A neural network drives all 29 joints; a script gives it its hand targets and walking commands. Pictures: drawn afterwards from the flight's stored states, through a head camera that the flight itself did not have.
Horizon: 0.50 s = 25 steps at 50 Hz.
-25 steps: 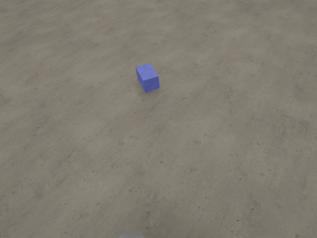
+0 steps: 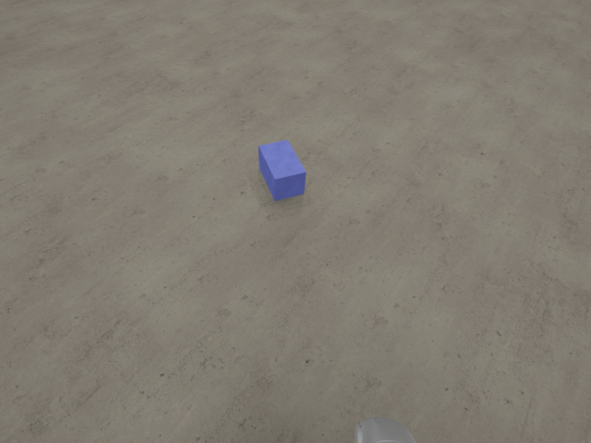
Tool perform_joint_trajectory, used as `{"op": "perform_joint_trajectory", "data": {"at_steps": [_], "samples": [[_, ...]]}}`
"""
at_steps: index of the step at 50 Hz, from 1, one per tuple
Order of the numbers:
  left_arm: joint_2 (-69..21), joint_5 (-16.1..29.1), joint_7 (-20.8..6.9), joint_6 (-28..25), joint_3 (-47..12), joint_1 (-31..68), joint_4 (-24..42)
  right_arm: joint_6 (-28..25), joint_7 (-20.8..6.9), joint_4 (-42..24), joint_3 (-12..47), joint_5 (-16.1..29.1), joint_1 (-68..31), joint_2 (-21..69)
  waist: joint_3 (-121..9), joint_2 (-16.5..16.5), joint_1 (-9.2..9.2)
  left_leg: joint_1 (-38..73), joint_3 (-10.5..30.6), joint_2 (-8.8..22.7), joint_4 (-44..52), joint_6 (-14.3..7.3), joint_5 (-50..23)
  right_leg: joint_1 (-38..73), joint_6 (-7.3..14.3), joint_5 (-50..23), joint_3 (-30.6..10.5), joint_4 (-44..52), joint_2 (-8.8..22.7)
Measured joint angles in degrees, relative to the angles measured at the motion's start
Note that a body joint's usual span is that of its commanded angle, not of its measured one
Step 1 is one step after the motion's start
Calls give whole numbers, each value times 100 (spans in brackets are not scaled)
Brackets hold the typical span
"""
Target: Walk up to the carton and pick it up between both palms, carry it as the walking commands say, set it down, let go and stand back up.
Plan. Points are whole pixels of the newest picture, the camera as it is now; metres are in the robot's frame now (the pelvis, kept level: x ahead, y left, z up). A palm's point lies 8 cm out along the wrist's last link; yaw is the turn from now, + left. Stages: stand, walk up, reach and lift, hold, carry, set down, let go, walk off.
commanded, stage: walk up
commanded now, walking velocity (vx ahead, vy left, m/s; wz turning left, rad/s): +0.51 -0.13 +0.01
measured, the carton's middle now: (281, 169) +1.35 +0.04 -0.72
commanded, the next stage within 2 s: none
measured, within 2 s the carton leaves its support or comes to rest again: neither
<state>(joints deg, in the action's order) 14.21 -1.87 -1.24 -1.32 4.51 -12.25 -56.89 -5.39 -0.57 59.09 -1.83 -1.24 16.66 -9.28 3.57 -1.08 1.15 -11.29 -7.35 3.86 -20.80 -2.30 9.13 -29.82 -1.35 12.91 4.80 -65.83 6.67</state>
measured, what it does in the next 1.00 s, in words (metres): walks ahead: right foot, then left foot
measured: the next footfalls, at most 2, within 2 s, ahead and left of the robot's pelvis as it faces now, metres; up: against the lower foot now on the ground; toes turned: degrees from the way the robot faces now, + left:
right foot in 0.38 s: +0.35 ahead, -0.19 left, +0.00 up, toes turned -10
left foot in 0.84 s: +0.59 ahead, +0.13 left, +0.00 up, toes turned +9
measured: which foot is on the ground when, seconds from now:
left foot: down 0.00-0.38, up 0.40-0.82, down 0.84-1.00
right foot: up 0.00-0.36, down 0.38-0.84, up 0.86-1.00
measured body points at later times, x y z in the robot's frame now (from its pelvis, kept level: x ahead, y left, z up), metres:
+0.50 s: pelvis +0.26 -0.07 -0.02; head +0.29 -0.08 +0.43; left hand +0.36 +0.15 -0.16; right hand +0.18 -0.28 -0.18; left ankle +0.14 +0.07 -0.66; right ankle +0.31 -0.18 -0.75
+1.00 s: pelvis +0.50 +0.02 -0.01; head +0.54 +0.05 +0.44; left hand +0.52 +0.27 -0.17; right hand +0.56 -0.21 -0.14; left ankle +0.55 +0.12 -0.75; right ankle +0.44 -0.13 -0.65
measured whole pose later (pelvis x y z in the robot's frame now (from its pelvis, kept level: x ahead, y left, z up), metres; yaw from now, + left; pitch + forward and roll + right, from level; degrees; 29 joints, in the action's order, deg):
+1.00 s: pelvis +0.50 +0.02 -0.01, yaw -1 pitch +0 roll -2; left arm 12.9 -1.8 -1.2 -2.2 3.6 -15.6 -59.7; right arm -5.2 -1.0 57.5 -1.6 -2.2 11.7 -9.2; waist 4.1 -1.1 -0.6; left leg -15.0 -9.1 4.9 -23.8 -1.7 8.9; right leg -25.1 -0.1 18.3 4.7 -65.3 6.0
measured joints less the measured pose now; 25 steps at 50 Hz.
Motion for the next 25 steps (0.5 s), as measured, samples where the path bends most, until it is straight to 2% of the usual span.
{"op": "perform_joint_trajectory", "data": {"at_steps": [5,11,13,17,19,20,21,23,25], "samples": [[36,21,-100,180,2,530,132,26,39,378,-19,38,803,27,-91,-63,236,686,53,13,446,71,178,-584,-141,-873,-74,429,41],[-184,76,-178,258,-98,909,118,29,89,583,13,12,1405,189,-145,-58,484,1346,92,117,910,250,419,-621,-227,-1366,-19,1670,-44],[-285,100,-197,208,-147,996,139,34,103,638,20,-4,1499,245,-148,-50,503,1533,46,136,997,330,554,-473,-208,-1313,54,2299,-79],[-480,95,-179,61,-197,1060,176,76,134,754,33,-27,1580,285,-211,32,541,1728,-80,156,727,530,1110,68,-85,-664,288,3295,-165],[-524,55,-114,-89,-201,1054,181,103,132,828,61,-7,1629,329,-252,49,477,1551,-54,205,-60,584,1659,482,123,-652,383,3710,-212],[-573,6,-57,-184,-174,1052,165,151,124,877,72,-7,1502,320,-188,153,396,1212,68,306,-970,482,1866,432,255,-633,415,3487,-285],[-600,-14,-8,-250,-175,988,169,207,115,856,71,18,1327,304,-114,211,351,760,303,274,-2042,392,1904,423,306,-463,423,3275,-308],[-620,-1,65,-288,-179,698,99,230,106,730,39,35,993,224,-70,265,294,-125,532,135,-3779,285,1688,665,295,-187,431,3281,-279],[-614,18,124,-280,-158,331,-36,228,82,557,-18,-3,669,106,-69,308,167,-798,512,129,-4493,250,1208,1062,199,-153,420,3604,-267]]}}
